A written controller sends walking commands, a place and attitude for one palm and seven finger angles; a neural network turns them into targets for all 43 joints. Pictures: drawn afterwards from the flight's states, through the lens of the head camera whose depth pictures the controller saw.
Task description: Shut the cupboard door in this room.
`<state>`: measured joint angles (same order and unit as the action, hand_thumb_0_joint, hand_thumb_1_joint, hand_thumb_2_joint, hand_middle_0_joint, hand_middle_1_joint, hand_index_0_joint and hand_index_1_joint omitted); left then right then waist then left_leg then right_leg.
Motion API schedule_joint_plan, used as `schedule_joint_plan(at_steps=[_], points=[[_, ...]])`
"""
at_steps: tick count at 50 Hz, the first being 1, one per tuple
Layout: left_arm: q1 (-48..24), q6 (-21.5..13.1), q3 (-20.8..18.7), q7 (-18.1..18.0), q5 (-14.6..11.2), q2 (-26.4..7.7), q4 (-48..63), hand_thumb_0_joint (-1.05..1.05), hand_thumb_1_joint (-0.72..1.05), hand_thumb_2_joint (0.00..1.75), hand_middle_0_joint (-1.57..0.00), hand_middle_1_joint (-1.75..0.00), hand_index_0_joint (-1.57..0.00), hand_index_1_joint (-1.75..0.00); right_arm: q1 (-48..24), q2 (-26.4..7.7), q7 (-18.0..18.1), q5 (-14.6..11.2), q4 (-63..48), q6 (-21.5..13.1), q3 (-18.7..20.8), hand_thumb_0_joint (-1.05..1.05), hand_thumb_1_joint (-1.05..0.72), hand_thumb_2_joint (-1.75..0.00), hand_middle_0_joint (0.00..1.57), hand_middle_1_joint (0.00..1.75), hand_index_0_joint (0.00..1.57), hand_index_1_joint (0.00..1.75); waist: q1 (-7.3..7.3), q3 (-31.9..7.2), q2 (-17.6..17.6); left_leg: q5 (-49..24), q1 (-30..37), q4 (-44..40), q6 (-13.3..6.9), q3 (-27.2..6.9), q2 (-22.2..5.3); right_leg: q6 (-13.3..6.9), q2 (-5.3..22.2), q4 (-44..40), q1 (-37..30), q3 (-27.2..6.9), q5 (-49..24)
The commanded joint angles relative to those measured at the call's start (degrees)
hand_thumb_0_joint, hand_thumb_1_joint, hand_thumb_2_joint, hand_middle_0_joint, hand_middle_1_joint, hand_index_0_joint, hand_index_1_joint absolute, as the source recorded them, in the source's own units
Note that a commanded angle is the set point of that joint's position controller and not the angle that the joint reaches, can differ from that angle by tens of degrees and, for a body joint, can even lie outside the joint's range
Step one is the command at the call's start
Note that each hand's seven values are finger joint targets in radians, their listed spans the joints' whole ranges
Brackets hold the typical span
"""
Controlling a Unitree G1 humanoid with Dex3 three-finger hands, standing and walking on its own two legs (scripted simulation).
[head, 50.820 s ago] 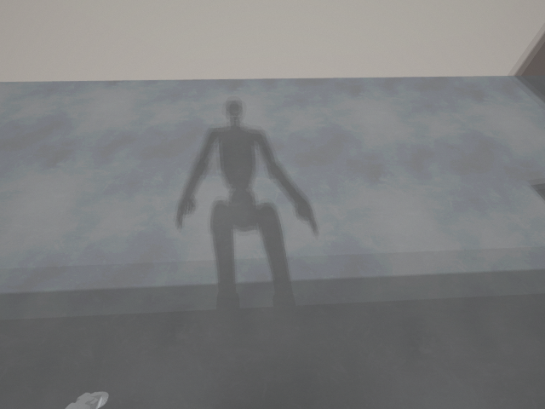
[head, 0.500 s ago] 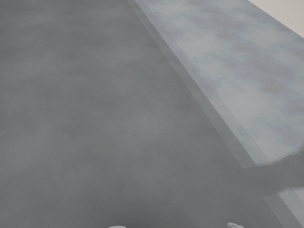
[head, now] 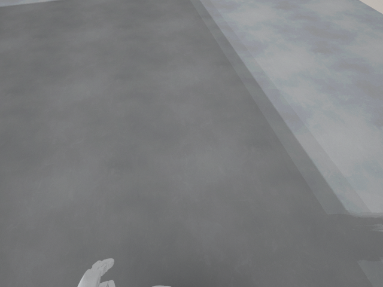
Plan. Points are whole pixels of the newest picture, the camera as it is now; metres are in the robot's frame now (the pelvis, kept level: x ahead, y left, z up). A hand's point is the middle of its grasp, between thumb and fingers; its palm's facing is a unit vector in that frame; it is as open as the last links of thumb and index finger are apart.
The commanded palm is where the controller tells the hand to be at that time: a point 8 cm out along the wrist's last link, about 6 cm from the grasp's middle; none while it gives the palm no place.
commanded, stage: turn or walk to find it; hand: left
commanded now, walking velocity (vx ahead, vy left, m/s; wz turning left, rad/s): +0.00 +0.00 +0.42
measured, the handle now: out of the picture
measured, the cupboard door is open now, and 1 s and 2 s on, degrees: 55 55 55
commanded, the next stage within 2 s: none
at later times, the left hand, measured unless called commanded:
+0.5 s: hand out of the picture -0.03 +0.25 -0.18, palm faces +0.28 -0.92 -0.26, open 7.4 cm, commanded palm none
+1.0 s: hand out of the picture +0.02 +0.18 -0.14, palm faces +0.45 -0.86 -0.25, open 7.4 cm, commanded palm none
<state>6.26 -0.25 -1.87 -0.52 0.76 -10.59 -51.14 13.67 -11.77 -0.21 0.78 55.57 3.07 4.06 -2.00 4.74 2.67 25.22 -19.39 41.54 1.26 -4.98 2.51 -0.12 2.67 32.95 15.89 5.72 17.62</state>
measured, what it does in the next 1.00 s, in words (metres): steps on the spot, turning left: left foot, then right foot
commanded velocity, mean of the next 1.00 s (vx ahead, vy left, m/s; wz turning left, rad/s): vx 0.00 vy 0.00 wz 0.42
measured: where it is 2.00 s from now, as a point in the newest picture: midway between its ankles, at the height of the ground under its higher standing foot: outside the picture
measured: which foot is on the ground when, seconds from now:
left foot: up 0.00-0.36, down 0.38-0.78, up 0.80-1.00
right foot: down 0.00-0.38, up 0.40-0.76, down 0.78-1.00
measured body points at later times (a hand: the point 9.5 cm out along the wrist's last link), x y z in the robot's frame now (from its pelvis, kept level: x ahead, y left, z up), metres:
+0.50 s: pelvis +0.00 +0.03 +0.00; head +0.04 +0.06 +0.45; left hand -0.04 +0.30 -0.16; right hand +0.18 -0.19 -0.12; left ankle -0.02 +0.13 -0.73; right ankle -0.01 -0.11 -0.67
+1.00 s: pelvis +0.03 -0.02 +0.01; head +0.08 -0.02 +0.46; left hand -0.01 +0.23 -0.12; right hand +0.18 -0.22 -0.16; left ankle -0.07 +0.11 -0.65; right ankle +0.06 -0.11 -0.73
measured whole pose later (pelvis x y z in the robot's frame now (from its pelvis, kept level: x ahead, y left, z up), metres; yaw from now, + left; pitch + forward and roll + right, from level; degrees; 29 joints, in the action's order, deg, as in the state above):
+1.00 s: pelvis +0.03 -0.02 +0.01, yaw +27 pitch +0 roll +3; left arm 11.3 -0.1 -1.8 -0.8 1.4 -8.8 -51.8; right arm 11.3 -13.3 -1.3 1.0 55.9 4.6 4.8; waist -0.9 5.5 1.5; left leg 24.8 -25.9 61.2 4.0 -0.6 -0.3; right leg -1.1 6.4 30.2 12.8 10.6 17.1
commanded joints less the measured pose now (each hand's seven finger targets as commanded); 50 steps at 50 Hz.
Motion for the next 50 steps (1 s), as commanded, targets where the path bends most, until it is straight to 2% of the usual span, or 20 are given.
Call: schedule_joint_plan(at_steps=[1, 2, 5, 12, 15, 17, 18, 19, 20, 21, 23, 26, 34, 37, 38, 39, 40, 41, 44, 50], points=[[4.72, -0.63, -3.61, -1.70, 0.14, -11.06, 2.41, 0.00, 0.90, 0.90, -0.20, -0.30, -0.20, -0.30, -1.49, -5.56, 0.07, 0.21, -4.28, -0.45, 1.98, 0.00, -0.90, -0.90, 0.20, 0.30, 0.20, 0.30, 2.47, -4.67, -11.71, 3.85, -13.03, 28.76, 1.47, -0.06, -3.38, -8.64, 20.45, -13.28, -9.04, -13.38, -26.73], [3.56, -0.71, -3.20, -1.57, 0.19, -9.73, 2.88, 0.00, 0.90, 0.90, -0.20, -0.30, -0.20, -0.30, -0.76, -4.95, -0.32, 0.33, -3.52, -0.31, 1.83, 0.00, -0.90, -0.90, 0.20, 0.30, 0.20, 0.30, 1.71, -4.37, -11.21, 0.65, -12.91, 29.47, 1.98, 0.70, -3.75, -7.00, 17.74, -12.77, -8.36, -8.95, -26.95], [4.21, -0.85, -3.28, -1.49, 0.61, -9.75, 2.84, 0.00, 0.90, 0.90, -0.20, -0.30, -0.20, -0.30, -1.20, -4.09, -0.84, 0.20, -3.24, 0.04, 1.49, 0.00, -0.90, -0.90, 0.20, 0.30, 0.20, 0.30, 1.80, -3.33, -13.34, -1.17, -10.74, 24.44, 2.94, 3.60, -4.14, -5.68, 16.28, -13.58, -7.05, -4.08, -25.36], [10.37, -0.39, -4.32, -1.13, 0.83, -12.93, 0.40, 0.00, 0.90, 0.90, -0.20, -0.30, -0.20, -0.30, -7.81, -3.33, -1.04, -0.23, -4.93, -0.78, 0.11, 0.00, -0.90, -0.90, 0.20, 0.30, 0.20, 0.30, 5.22, -5.07, -14.31, 0.61, -6.06, 5.26, 2.49, 8.72, -3.71, -6.70, 17.74, -10.29, -12.46, -1.57, -32.34], [9.85, -0.10, -4.51, -1.07, 0.88, -13.61, -0.24, 0.00, 0.90, 0.90, -0.20, -0.30, -0.20, -0.30, -6.30, -3.51, -0.89, -0.36, -5.16, -1.27, 0.00, 0.00, -0.90, -0.90, 0.20, 0.30, 0.20, 0.30, 3.93, -5.96, -14.32, -2.43, -0.96, -3.47, 1.73, 10.33, -3.14, -5.38, 18.00, -7.38, -11.55, -0.10, -31.65], [8.82, 0.27, -4.56, -0.89, 0.25, -13.46, -0.18, 0.00, 0.90, 0.90, -0.20, -0.30, -0.20, -0.30, -2.65, -5.36, -0.90, -0.10, -4.39, -1.87, 0.40, 0.00, -0.90, -0.90, 0.20, 0.30, 0.20, 0.30, 1.33, -8.16, -10.66, -13.50, 9.78, -15.84, 0.67, 10.77, -3.44, -1.74, 16.47, -0.07, -6.35, 3.06, -26.22], [9.57, 0.52, -4.32, -0.61, -0.13, -11.34, 0.81, 0.00, 0.90, 0.90, -0.20, -0.30, -0.20, -0.30, 0.24, -10.18, -0.67, 0.32, -4.27, -2.52, 1.48, 0.00, -0.90, -0.90, 0.20, 0.30, 0.20, 0.30, -0.34, -11.59, 0.03, -24.64, 19.82, -19.55, -3.13, 0.29, -11.87, 1.60, 12.16, 10.86, 2.95, 5.80, -15.44], [8.20, 0.67, -2.79, -0.17, -0.37, -7.32, 2.49, 0.00, 0.90, 0.90, -0.20, -0.30, -0.20, -0.30, 3.27, -15.60, -0.32, 0.31, -4.38, -2.38, 2.92, 0.00, -0.90, -0.90, 0.20, 0.30, 0.20, 0.30, -1.75, -11.89, 15.11, -44.64, 23.82, -21.24, -10.90, -16.40, -25.79, 4.95, 4.71, 23.52, 15.24, 5.53, 19.00], [5.34, 1.46, -2.36, -0.68, 0.08, -7.48, 3.08, 0.00, 0.90, 0.90, -0.20, -0.30, -0.20, -0.30, 4.38, -15.93, 0.34, 0.02, -3.39, -2.09, 2.92, 0.00, -0.90, -0.90, 0.20, 0.30, 0.20, 0.30, -2.62, -11.17, 11.59, -44.00, 20.66, -21.71, -14.09, -16.02, -27.42, 4.46, 5.13, 28.67, 16.50, -0.84, 21.41], [3.19, 1.69, -2.57, -0.83, -0.04, -7.21, 2.46, 0.00, 0.90, 0.90, -0.20, -0.30, -0.20, -0.30, 2.45, -14.86, 1.01, 0.25, -3.45, -2.13, 2.71, 0.00, -0.90, -0.90, 0.20, 0.30, 0.20, 0.30, -2.14, -9.64, 13.17, -39.87, 18.23, -21.73, -14.22, -14.64, -24.66, 4.50, 5.11, 31.29, 17.69, -3.08, 18.39], [3.42, 1.72, -2.91, -0.10, 0.00, -8.16, 0.77, 0.00, 0.90, 0.90, -0.20, -0.30, -0.20, -0.30, -2.77, -11.35, 1.39, 0.51, -4.68, -2.28, 1.50, 0.00, -0.90, -0.90, 0.20, 0.30, 0.20, 0.30, 0.29, -5.39, 8.72, -36.01, 12.70, -21.91, -11.83, -8.69, -19.19, 4.55, 4.83, 31.73, 16.15, -4.15, 11.14], [5.95, 1.95, -2.77, 0.27, 0.00, -7.58, -0.48, 0.00, 0.90, 0.90, -0.20, -0.30, -0.20, -0.30, -3.95, -10.65, 1.29, 0.33, -5.19, -2.68, 1.10, 0.00, -0.90, -0.90, 0.20, 0.30, 0.20, 0.30, 1.59, -6.01, 5.69, -34.09, 12.30, -22.38, -10.17, -5.11, -16.31, 5.05, 3.70, 28.17, 13.77, -3.16, 7.51], [4.58, 1.42, -2.28, 0.09, -0.25, -6.27, 1.66, 0.00, 0.90, 0.90, -0.20, -0.30, -0.20, -0.30, -3.37, -10.99, 0.81, 0.65, -5.66, -2.00, 1.90, 0.00, -0.90, -0.90, 0.20, 0.30, 0.20, 0.30, 0.92, -5.68, 7.73, -32.19, 8.30, -20.23, -10.24, -9.47, -15.07, 4.90, 0.11, 10.54, 5.71, -1.21, 7.28], [9.89, 0.29, -2.58, -0.21, -0.44, -6.98, 0.66, 0.00, 0.90, 0.90, -0.20, -0.30, -0.20, -0.30, -4.88, -10.15, 0.63, 0.23, -6.15, -1.80, 2.05, 0.00, -0.90, -0.90, 0.20, 0.30, 0.20, 0.30, 3.74, -7.92, 5.78, -30.12, 3.43, -13.63, -7.01, -9.02, -12.01, 4.42, -0.30, -6.53, -6.16, -0.40, -5.05], [11.76, -0.43, -3.10, -0.50, 0.04, -9.61, 0.52, 0.00, 0.90, 0.90, -0.20, -0.30, -0.20, -0.30, -3.92, -7.89, 0.31, -0.20, -6.46, -1.97, 1.78, 0.00, -0.90, -0.90, 0.20, 0.30, 0.20, 0.30, 4.51, -9.33, -1.47, -21.14, -2.03, -7.36, -3.75, -6.04, -8.24, 2.93, 5.45, -13.06, -13.29, -5.59, -9.66], [12.41, -0.92, -4.21, -1.05, 0.98, -15.26, 0.77, 0.00, 0.90, 0.90, -0.20, -0.30, -0.20, -0.30, -3.49, -3.93, -0.11, -0.55, -7.97, -2.04, 1.17, 0.00, -0.90, -0.90, 0.20, 0.30, 0.20, 0.30, 4.82, -8.67, -17.71, 0.13, -12.93, 5.61, 0.54, 2.86, 0.28, -3.30, 20.75, -15.42, -18.14, -20.53, -18.81], [12.59, -0.72, -4.27, -1.17, 0.52, -15.55, 1.37, 0.00, 0.90, 0.90, -0.20, -0.30, -0.20, -0.30, -4.65, -6.07, 0.18, -0.08, -8.07, -1.19, 1.76, 0.00, -0.90, -0.90, 0.20, 0.30, 0.20, 0.30, 5.58, -7.65, -15.87, 9.81, -11.62, 17.36, 0.58, 0.58, -0.61, -8.56, 26.71, -16.55, -10.09, -22.66, -19.68], [9.58, -0.73, -4.35, -1.44, 0.46, -14.04, 1.86, 0.00, 0.90, 0.90, -0.20, -0.30, -0.20, -0.30, -5.18, -6.17, 0.07, 0.12, -7.21, -0.57, 2.07, 0.00, -0.90, -0.90, 0.20, 0.30, 0.20, 0.30, 4.42, -5.23, -15.35, 7.56, -12.11, 24.89, 0.33, -1.22, -1.81, -9.10, 24.09, -17.01, -5.66, -21.48, -15.93], [3.69, -0.66, -3.31, -1.43, 0.45, -9.56, 3.38, 0.00, 0.90, 0.90, -0.20, -0.30, -0.20, -0.30, -2.12, -5.21, -0.84, 0.26, -4.34, -0.16, 2.01, 0.00, -0.90, -0.90, 0.20, 0.30, 0.20, 0.30, 1.28, -3.21, -11.73, -1.59, -11.92, 29.19, 1.72, 1.00, -3.90, -5.73, 16.99, -14.89, -4.38, -8.51, -17.22], [10.05, -0.70, -3.87, -1.23, 0.81, -11.67, 1.33, 0.00, 0.90, 0.90, -0.20, -0.30, -0.20, -0.30, -6.55, -3.48, -1.09, -0.04, -4.71, -0.33, 0.71, 0.00, -0.90, -0.90, 0.20, 0.30, 0.20, 0.30, 4.57, -4.87, -13.00, 0.76, -8.75, 13.02, 2.90, 6.50, -3.64, -6.49, 17.29, -12.69, -11.18, -3.15, -27.36]])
